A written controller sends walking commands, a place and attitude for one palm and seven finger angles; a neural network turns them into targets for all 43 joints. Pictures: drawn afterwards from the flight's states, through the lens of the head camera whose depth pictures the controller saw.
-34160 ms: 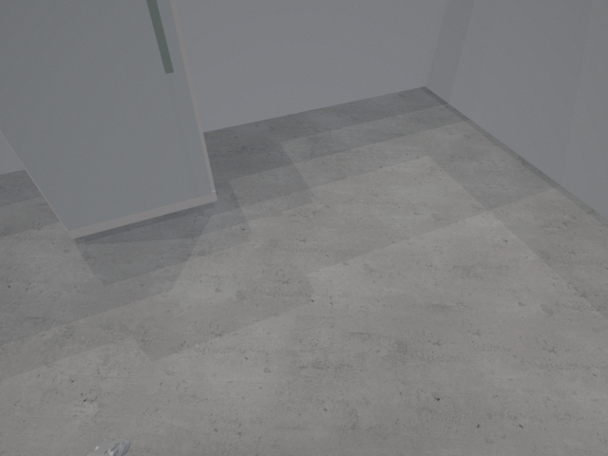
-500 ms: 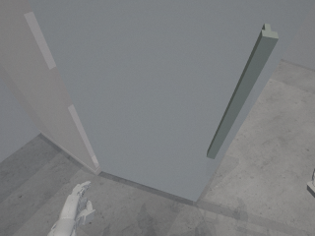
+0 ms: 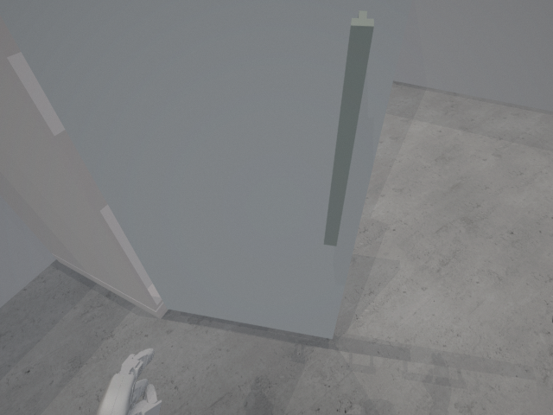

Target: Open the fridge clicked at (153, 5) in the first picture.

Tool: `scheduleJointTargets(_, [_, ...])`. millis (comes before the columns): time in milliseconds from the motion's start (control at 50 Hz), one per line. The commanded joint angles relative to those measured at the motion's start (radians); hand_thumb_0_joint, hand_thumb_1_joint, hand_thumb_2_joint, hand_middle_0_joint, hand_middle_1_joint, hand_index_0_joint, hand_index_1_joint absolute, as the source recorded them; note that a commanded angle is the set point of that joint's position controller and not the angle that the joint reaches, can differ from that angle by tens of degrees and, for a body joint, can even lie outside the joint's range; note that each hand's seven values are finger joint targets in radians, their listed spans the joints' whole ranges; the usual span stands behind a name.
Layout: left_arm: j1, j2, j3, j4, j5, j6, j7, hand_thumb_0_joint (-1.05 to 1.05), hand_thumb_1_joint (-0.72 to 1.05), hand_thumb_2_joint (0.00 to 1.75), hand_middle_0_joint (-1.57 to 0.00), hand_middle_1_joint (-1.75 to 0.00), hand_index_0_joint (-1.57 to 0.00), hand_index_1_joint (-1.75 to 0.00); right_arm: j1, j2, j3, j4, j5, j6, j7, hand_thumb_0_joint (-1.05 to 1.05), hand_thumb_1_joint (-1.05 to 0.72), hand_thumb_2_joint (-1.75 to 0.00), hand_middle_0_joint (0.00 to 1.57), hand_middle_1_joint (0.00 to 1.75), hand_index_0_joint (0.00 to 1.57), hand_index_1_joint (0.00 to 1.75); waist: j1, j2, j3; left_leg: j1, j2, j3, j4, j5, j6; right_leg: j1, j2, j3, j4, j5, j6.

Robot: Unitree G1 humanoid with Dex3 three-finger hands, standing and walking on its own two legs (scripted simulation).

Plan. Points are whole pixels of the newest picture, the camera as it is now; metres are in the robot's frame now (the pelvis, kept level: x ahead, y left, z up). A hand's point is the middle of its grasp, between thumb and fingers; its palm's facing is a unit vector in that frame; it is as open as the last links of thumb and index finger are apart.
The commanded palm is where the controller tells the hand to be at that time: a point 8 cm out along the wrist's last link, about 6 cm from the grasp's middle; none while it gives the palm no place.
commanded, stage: step back with the hand held close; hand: right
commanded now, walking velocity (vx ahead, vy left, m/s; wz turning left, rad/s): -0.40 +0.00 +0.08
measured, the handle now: (342, 153) +0.48 -0.11 +0.14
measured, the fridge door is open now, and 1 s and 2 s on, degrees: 74 74 74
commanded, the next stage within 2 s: stop stepping back and stand still in 0.40 s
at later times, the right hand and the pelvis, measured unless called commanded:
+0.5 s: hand out of the picture +0.13 -0.24 +0.18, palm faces +0.27 +0.85 -0.46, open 7.4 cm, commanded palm +0.08 -0.29 +0.19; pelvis -0.10 -0.01 +0.01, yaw +8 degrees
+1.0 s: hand out of the picture +0.04 -0.32 +0.16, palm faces +0.50 +0.80 -0.33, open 7.4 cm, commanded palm -0.02 -0.34 +0.19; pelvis -0.17 -0.05 +0.00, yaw +2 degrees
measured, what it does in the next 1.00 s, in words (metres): walks backwards: left foot, then right foot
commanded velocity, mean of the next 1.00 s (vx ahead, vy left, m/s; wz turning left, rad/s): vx -0.09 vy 0.00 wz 0.02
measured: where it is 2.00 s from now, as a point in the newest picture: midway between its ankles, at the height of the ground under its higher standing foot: outside the picture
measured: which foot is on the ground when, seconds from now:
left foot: down 0.00-0.02, up 0.04-0.38, down 0.40-1.00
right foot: down 0.00-0.72, up 0.74-0.92, down 0.94-1.00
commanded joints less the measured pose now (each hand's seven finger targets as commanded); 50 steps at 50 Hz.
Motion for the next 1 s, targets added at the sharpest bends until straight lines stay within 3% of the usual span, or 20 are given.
scheduleJointTargets(0, [-0.139,0.152,0.043,-0.175,-0.011,-0.083,0.035,0.0,0.9,0.9,-0.2,-0.3,-0.2,-0.3,-0.239,-0.193,-0.124,-0.16,-0.012,-0.053,-0.03,0.0,-0.9,-0.9,0.2,0.3,0.2,0.3,0.036,-0.269,-0.018,0.025,-0.034,0.002,0.196,-0.031,0.014,-0.045,-0.247,0.283,-0.385,0.074,-0.081])
scheduleJointTargets(40, [-0.13,0.128,0.051,-0.176,0.011,-0.098,0.027,0.0,0.9,0.9,-0.2,-0.3,-0.2,-0.3,-0.216,-0.208,-0.153,-0.169,-0.005,-0.07,-0.023,0.0,-0.9,-0.9,0.2,0.3,0.2,0.3,0.035,-0.302,-0.091,0.062,-0.047,-0.045,0.446,-0.239,0.022,-0.083,-0.327,0.386,-0.477,-0.049,-0.124])
scheduleJointTargets(100, [-0.124,0.118,0.068,-0.169,0.004,-0.11,-0.006,0.0,0.9,0.9,-0.2,-0.3,-0.2,-0.3,-0.162,-0.176,-0.138,-0.223,0.001,-0.07,-0.018,0.0,-0.9,-0.9,0.2,0.3,0.2,0.3,0.032,-0.143,-0.098,-0.021,-0.038,-0.062,0.486,-0.246,0.028,0.011,-0.311,0.314,-0.418,0.003,-0.169])
scheduleJointTargets(300, [-0.108,0.105,0.059,-0.128,0.017,-0.081,-0.021,0.0,0.9,0.9,-0.2,-0.3,-0.2,-0.3,-0.038,-0.216,-0.151,-0.249,0.051,-0.036,-0.01,0.0,-0.9,-0.9,0.2,0.3,0.2,0.3,0.037,-0.22,-0.25,0.099,-0.049,0.062,-0.167,-0.161,0.067,0.323,-0.215,0.114,-0.416,0.299,0.049])
scheduleJointTargets(340, [-0.108,0.091,0.052,-0.131,0.015,-0.05,-0.02,0.0,0.9,0.9,-0.2,-0.3,-0.2,-0.3,-0.02,-0.242,-0.163,-0.241,0.06,-0.042,0.001,0.0,-0.9,-0.9,0.2,0.3,0.2,0.3,0.038,-0.113,-0.268,0.064,0.035,-0.003,-0.314,-0.012,0.087,0.408,-0.169,0.041,-0.256,0.397,0.062])
scheduleJointTargets(400, [-0.133,0.074,0.035,-0.141,0.012,-0.041,-0.005,0.0,0.9,0.9,-0.2,-0.3,-0.2,-0.3,-0.061,-0.3,-0.187,-0.239,0.062,-0.069,-0.009,0.0,-0.9,-0.9,0.2,0.3,0.2,0.3,0.035,0.093,-0.178,-0.172,0.275,-0.108,-0.304,0.233,0.139,0.347,-0.067,-0.028,0.034,0.037,0.048])
scheduleJointTargets(420, [-0.136,0.077,0.031,-0.135,0.024,-0.051,-0.004,0.0,0.9,0.9,-0.2,-0.3,-0.2,-0.3,-0.075,-0.311,-0.195,-0.211,0.051,-0.071,-0.01,0.0,-0.9,-0.9,0.2,0.3,0.2,0.3,0.041,0.077,-0.177,-0.159,0.274,-0.085,-0.264,0.252,0.141,0.312,-0.063,-0.03,0.044,-0.004,0.052])
scheduleJointTargets(460, [-0.151,0.091,0.044,-0.15,-0.016,-0.055,0.005,0.0,0.9,0.9,-0.2,-0.3,-0.2,-0.3,-0.056,-0.258,-0.145,-0.175,0.047,-0.035,0.006,0.0,-0.9,-0.9,0.2,0.3,0.2,0.3,0.06,0.247,-0.127,-0.107,0.217,-0.021,-0.194,0.416,0.11,0.244,-0.022,-0.036,0.057,0.077,0.035])
scheduleJointTargets(480, [-0.157,0.086,0.031,-0.157,-0.01,-0.045,0.015,0.0,0.9,0.9,-0.2,-0.3,-0.2,-0.3,-0.055,-0.266,-0.15,-0.162,0.04,-0.019,0.006,0.0,-0.9,-0.9,0.2,0.3,0.2,0.3,0.063,0.18,-0.11,-0.06,0.186,0.003,-0.132,0.509,0.08,0.215,-0.033,-0.036,-0.036,0.217,0.027])
scheduleJointTargets(520, [-0.175,0.125,0.034,-0.169,-0.018,-0.043,0.025,0.0,0.9,0.9,-0.2,-0.3,-0.2,-0.3,-0.089,-0.266,-0.145,-0.16,0.041,0.008,0.008,0.0,-0.9,-0.9,0.2,0.3,0.2,0.3,0.057,-0.094,-0.091,-0.078,0.057,0.054,-0.022,0.26,0.01,0.302,-0.083,0.048,-0.22,0.528,-0.002])
scheduleJointTargets(540, [-0.142,0.138,0.036,-0.169,-0.019,-0.052,0.027,0.0,0.9,0.9,-0.2,-0.3,-0.2,-0.3,-0.055,-0.223,-0.13,-0.123,0.039,-0.001,0.008,0.0,-0.9,-0.9,0.2,0.3,0.2,0.3,0.044,-0.197,-0.079,-0.014,-0.006,0.04,0.015,0.052,0.012,0.243,-0.141,0.132,-0.292,0.488,-0.028])
scheduleJointTargets(580, [-0.137,0.136,0.038,-0.175,-0.003,-0.074,0.017,0.0,0.9,0.9,-0.2,-0.3,-0.2,-0.3,-0.006,-0.235,-0.152,-0.129,0.04,-0.009,-0.001,0.0,-0.9,-0.9,0.2,0.3,0.2,0.3,0.027,-0.318,-0.103,0.079,-0.044,0.014,0.09,-0.273,0.045,0.102,-0.214,0.308,-0.505,-0.06,-0.024])
scheduleJointTargets(620, [-0.136,0.139,0.045,-0.184,0.004,-0.076,0.013,0.0,0.9,0.9,-0.2,-0.3,-0.2,-0.3,-0.028,-0.247,-0.177,-0.196,0.029,-0.016,-0.005,0.0,-0.9,-0.9,0.2,0.3,0.2,0.3,0.023,-0.309,-0.062,0.269,-0.078,0.056,0.074,-0.26,0.074,-0.146,-0.184,0.299,-0.626,-0.437,0.024])
scheduleJointTargets(660, [-0.103,0.122,0.05,-0.193,-0.006,-0.077,0.003,0.0,0.9,0.9,-0.2,-0.3,-0.2,-0.3,0.072,-0.227,-0.169,-0.195,0.032,-0.017,0.0,0.0,-0.9,-0.9,0.2,0.3,0.2,0.3,0.027,-0.166,-0.096,0.332,-0.054,0.063,-0.109,-0.236,0.087,-0.129,-0.089,0.137,-0.488,-0.331,0.06])
scheduleJointTargets(700, [-0.085,0.112,0.064,-0.179,-0.008,-0.067,-0.005,0.0,0.9,0.9,-0.2,-0.3,-0.2,-0.3,0.131,-0.236,-0.168,-0.226,0.034,-0.022,0.003,0.0,-0.9,-0.9,0.2,0.3,0.2,0.3,0.043,0.15,-0.087,-0.047,0.211,-0.212,-0.369,-0.41,0.165,0.102,0.045,-0.021,0.081,-0.079,0.042])
scheduleJointTargets(720, [-0.089,0.12,0.062,-0.163,0.0,-0.063,-0.01,0.0,0.9,0.9,-0.2,-0.3,-0.2,-0.3,0.112,-0.255,-0.204,-0.254,0.048,-0.022,-0.007,0.0,-0.9,-0.9,0.2,0.3,0.2,0.3,0.03,0.207,-0.078,-0.114,0.34,-0.335,-0.415,-0.352,0.23,0.047,0.046,0.013,0.28,-0.047,0.04])
scheduleJointTargets(760, [-0.073,0.115,0.058,-0.143,-0.01,-0.079,-0.007,0.0,0.9,0.9,-0.2,-0.3,-0.2,-0.3,0.02,-0.216,-0.17,-0.217,0.034,-0.021,-0.012,0.0,-0.9,-0.9,0.2,0.3,0.2,0.3,0.065,0.155,-0.043,-0.065,0.336,-0.29,-0.331,-0.288,0.237,-0.086,-0.012,0.053,0.375,-0.061,0.031])
scheduleJointTargets(860, [-0.062,0.118,0.053,-0.085,-0.001,-0.115,0.031,0.0,0.9,0.9,-0.2,-0.3,-0.2,-0.3,-0.211,-0.158,-0.081,-0.002,-0.009,-0.033,-0.033,0.0,-0.9,-0.9,0.2,0.3,0.2,0.3,0.073,0.007,0.034,-0.101,0.207,-0.132,-0.197,-0.378,0.137,0.154,-0.039,-0.043,-0.118,-0.103,-0.022])
scheduleJointTargets(920, [-0.072,0.148,0.059,-0.118,-0.008,-0.133,0.035,0.0,0.9,0.9,-0.2,-0.3,-0.2,-0.3,-0.217,-0.137,-0.049,-0.072,-0.01,-0.046,-0.035,0.0,-0.9,-0.9,0.2,0.3,0.2,0.3,0.063,-0.229,0.035,-0.156,0.042,-0.01,0.071,-0.206,0.059,0.23,-0.196,0.233,-0.305,-0.166,-0.103])
scheduleJointTargets(980, [-0.089,0.11,0.037,-0.104,0.007,-0.139,0.018,0.0,0.9,0.9,-0.2,-0.3,-0.2,-0.3,-0.24,-0.198,-0.1,-0.187,-0.011,-0.062,-0.024,0.0,-0.9,-0.9,0.2,0.3,0.2,0.3,0.072,-0.191,0.045,-0.093,0.013,0.041,0.241,-0.239,0.027,0.103,-0.284,0.391,-0.431,-0.191,-0.149])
